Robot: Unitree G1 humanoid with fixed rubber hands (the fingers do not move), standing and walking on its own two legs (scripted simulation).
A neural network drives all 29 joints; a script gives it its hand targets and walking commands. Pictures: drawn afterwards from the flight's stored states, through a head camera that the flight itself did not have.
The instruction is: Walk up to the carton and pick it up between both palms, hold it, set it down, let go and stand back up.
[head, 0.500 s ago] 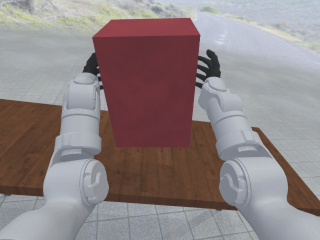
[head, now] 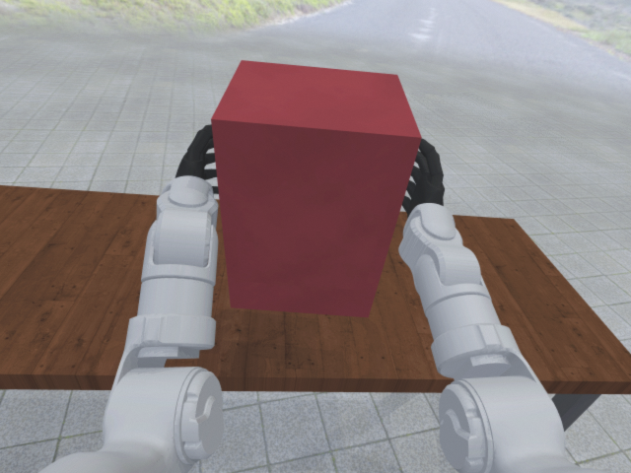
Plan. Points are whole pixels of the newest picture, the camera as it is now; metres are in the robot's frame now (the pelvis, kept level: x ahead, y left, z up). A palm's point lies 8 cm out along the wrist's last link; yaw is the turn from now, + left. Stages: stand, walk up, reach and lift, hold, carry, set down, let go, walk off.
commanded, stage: set down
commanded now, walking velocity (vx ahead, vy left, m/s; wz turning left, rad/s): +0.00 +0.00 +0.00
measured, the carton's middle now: (309, 197) +0.40 -0.03 +0.22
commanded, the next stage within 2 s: none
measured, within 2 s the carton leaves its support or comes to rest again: neither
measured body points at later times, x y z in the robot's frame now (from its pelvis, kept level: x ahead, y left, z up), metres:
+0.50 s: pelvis +0.00 +0.00 +0.00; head -0.05 +0.06 +0.44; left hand +0.42 +0.11 +0.19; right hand +0.37 -0.17 +0.21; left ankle -0.02 +0.12 -0.74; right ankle +0.01 -0.15 -0.74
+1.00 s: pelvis +0.01 +0.01 +0.00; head -0.03 +0.06 +0.45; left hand +0.44 +0.10 +0.15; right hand +0.37 -0.18 +0.18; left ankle -0.02 +0.12 -0.74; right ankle +0.01 -0.15 -0.74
